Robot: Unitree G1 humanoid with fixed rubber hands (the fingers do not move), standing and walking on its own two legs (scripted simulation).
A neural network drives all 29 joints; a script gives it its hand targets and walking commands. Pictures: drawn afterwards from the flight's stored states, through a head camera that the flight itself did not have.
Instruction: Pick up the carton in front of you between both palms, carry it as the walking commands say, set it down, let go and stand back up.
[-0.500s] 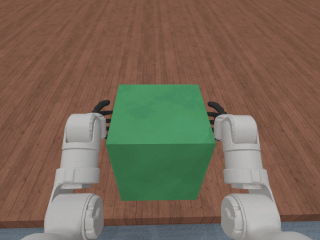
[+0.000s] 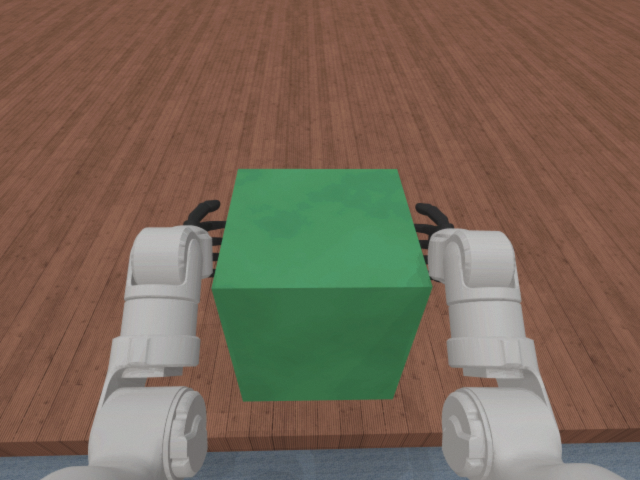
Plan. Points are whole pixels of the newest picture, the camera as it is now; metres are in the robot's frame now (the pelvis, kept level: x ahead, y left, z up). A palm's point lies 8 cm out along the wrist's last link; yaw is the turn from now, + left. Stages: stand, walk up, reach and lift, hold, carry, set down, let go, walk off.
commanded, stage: carry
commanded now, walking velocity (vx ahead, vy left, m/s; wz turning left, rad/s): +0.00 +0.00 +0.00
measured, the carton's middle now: (318, 288) +0.35 +0.00 +0.06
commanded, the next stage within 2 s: none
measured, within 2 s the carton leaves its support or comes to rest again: neither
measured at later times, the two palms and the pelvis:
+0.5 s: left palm (194, 249) +0.35 +0.15 +0.13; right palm (439, 252) +0.35 -0.15 +0.13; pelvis +0.00 +0.00 +0.00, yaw +0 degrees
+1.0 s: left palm (207, 155) +0.49 +0.16 +0.18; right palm (423, 170) +0.47 -0.14 +0.17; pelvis +0.11 +0.01 +0.00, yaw +0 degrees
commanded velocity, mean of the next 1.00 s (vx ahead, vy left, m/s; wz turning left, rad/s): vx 0.26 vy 0.00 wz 0.00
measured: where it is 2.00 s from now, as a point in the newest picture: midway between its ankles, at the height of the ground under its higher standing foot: (316, 324)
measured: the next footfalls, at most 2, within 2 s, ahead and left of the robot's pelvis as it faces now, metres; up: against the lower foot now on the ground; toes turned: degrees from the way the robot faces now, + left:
right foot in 1.12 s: +0.28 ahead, -0.08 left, +0.00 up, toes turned -6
left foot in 1.54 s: +0.62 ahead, +0.08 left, +0.13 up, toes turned +5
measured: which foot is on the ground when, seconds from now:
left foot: down 0.00-1.00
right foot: down 0.00-0.84, up 0.86-1.00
